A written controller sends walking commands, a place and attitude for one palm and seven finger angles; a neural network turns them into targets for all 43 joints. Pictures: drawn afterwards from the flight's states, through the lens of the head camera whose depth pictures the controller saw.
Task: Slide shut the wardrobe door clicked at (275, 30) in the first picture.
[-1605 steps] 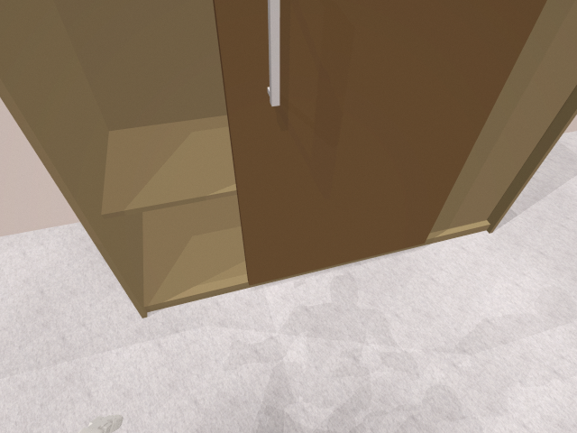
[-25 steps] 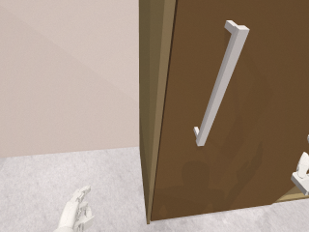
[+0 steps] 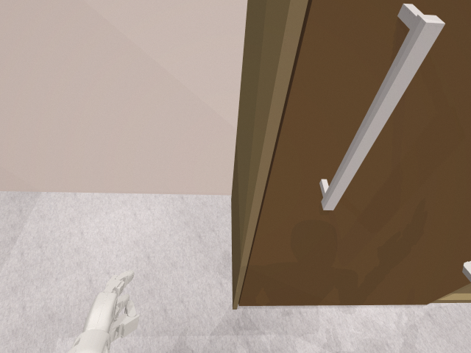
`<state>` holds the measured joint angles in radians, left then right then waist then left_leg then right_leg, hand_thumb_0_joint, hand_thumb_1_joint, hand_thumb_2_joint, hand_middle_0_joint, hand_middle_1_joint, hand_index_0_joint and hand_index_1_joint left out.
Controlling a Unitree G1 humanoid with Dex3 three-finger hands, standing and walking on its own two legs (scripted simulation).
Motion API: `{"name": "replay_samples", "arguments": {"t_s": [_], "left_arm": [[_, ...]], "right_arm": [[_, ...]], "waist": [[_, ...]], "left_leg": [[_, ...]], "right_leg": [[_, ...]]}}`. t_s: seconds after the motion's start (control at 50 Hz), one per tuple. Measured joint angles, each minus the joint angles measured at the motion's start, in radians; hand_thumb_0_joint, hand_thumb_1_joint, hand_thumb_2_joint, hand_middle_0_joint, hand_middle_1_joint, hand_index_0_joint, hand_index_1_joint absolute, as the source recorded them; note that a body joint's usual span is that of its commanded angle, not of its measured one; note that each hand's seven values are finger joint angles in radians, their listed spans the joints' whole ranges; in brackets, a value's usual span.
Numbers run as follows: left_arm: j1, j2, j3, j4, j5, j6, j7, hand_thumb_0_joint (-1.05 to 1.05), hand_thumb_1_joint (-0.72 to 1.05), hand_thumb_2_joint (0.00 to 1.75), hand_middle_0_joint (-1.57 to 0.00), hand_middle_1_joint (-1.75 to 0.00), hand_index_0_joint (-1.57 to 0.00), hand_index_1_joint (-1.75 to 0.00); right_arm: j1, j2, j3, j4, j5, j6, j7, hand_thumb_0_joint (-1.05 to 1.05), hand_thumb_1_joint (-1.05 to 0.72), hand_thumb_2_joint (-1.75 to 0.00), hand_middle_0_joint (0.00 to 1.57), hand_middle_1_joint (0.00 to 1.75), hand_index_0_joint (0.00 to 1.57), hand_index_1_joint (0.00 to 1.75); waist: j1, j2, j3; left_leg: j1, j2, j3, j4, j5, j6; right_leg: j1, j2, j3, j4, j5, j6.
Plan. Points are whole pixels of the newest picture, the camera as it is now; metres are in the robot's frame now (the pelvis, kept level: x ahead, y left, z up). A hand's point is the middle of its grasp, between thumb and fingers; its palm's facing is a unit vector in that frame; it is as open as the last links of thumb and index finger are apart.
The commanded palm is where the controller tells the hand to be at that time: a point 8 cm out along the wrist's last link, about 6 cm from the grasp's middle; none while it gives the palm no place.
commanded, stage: step back with the hand held close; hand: right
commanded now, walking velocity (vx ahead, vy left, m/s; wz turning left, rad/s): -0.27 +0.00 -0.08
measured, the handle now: (358, 132) +0.37 -0.14 +0.22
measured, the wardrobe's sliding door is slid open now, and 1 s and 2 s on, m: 0.00 0.00 0.00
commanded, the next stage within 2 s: stop stepping back and stand still in 1.12 s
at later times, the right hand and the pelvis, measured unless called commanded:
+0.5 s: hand out of the picture +0.12 -0.27 +0.15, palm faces +0.49 +0.75 -0.45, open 7.4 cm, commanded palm +0.05 -0.31 +0.17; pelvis -0.07 +0.00 -0.02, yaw -3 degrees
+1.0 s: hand out of the picture +0.04 -0.26 +0.17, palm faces +0.51 +0.72 -0.46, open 7.4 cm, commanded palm -0.02 -0.29 +0.17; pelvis -0.15 +0.01 -0.03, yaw -2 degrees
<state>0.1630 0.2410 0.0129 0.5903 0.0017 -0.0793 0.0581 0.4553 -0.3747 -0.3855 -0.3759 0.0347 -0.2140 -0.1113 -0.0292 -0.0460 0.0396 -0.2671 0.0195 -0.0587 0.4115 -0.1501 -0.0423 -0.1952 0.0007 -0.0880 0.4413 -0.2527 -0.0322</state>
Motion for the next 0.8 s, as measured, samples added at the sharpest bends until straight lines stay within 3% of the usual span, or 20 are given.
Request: {"name": "replay_samples", "arguments": {"t_s": [0.12,0.22,0.38,0.48,0.62,0.72,0.8], "left_arm": [[0.018,-0.016,0.016,-0.024,-0.003,0.037,0.010,0.02,0.90,0.90,-0.20,-0.30,-0.21,-0.30],[0.039,-0.017,0.015,-0.026,-0.004,0.034,0.017,0.02,0.90,0.90,-0.20,-0.30,-0.20,-0.30],[0.055,-0.009,0.006,-0.015,-0.008,-0.001,0.014,0.02,0.90,0.90,-0.20,-0.30,-0.21,-0.30],[0.071,-0.018,-0.002,-0.013,-0.005,-0.025,0.014,0.02,0.90,0.90,-0.20,-0.30,-0.21,-0.30],[0.093,-0.036,-0.004,-0.007,0.000,-0.044,0.005,0.02,0.90,0.90,-0.20,-0.30,-0.21,-0.30],[0.062,-0.028,0.006,0.020,0.010,-0.046,-0.009,0.02,0.90,0.90,-0.20,-0.30,-0.21,-0.30],[0.027,-0.019,0.009,0.023,0.010,-0.044,-0.017,0.02,0.90,0.90,-0.20,-0.30,-0.21,-0.30]], "right_arm": [[0.082,-0.037,-0.001,-0.059,-0.008,0.006,0.004,0.02,-0.89,-0.89,0.21,0.30,0.22,0.30],[0.078,-0.050,-0.041,-0.082,-0.009,-0.016,-0.011,0.02,-0.88,-0.89,0.21,0.30,0.22,0.30],[0.035,0.001,-0.037,-0.043,-0.022,-0.048,-0.028,0.01,-0.89,-0.90,0.21,0.30,0.21,0.30],[0.016,0.007,-0.028,-0.052,-0.038,-0.058,-0.031,0.02,-0.89,-0.90,0.21,0.30,0.21,0.30],[-0.003,-0.026,-0.077,-0.092,-0.062,-0.094,-0.026,0.02,-0.89,-0.90,0.21,0.30,0.22,0.30],[-0.027,-0.006,-0.087,-0.107,-0.046,-0.119,-0.025,0.01,-0.89,-0.90,0.21,0.30,0.21,0.30],[-0.030,-0.013,-0.071,-0.133,-0.031,-0.131,-0.028,0.01,-0.89,-0.90,0.21,0.30,0.21,0.30]], "waist": [[0.027,0.036,-0.004],[0.016,0.051,-0.011],[0.004,0.041,-0.021],[0.013,0.053,-0.005],[0.020,0.066,0.008],[0.009,0.075,0.013],[0.021,0.100,0.045]], "left_leg": [[-0.044,0.007,-0.010,0.053,-0.008,-0.005],[-0.070,0.008,-0.005,0.086,-0.005,-0.005],[-0.120,0.012,0.005,0.116,0.016,-0.008],[-0.146,0.001,-0.008,0.144,0.004,-0.003],[-0.173,-0.020,-0.034,0.253,-0.031,-0.012],[-0.210,-0.014,-0.039,0.252,-0.009,-0.007],[-0.245,-0.001,-0.050,0.237,0.014,-0.003]], "right_leg": [[-0.035,0.008,-0.009,0.037,-0.002,-0.006],[-0.071,0.007,-0.003,0.085,-0.005,-0.009],[-0.146,0.009,0.007,0.160,-0.011,-0.022],[-0.182,0.014,0.020,0.184,0.006,-0.031],[-0.223,0.010,0.030,0.282,-0.027,-0.034],[-0.273,0.019,0.030,0.326,-0.149,-0.019],[-0.299,0.032,0.019,0.285,-0.077,-0.017]]}}
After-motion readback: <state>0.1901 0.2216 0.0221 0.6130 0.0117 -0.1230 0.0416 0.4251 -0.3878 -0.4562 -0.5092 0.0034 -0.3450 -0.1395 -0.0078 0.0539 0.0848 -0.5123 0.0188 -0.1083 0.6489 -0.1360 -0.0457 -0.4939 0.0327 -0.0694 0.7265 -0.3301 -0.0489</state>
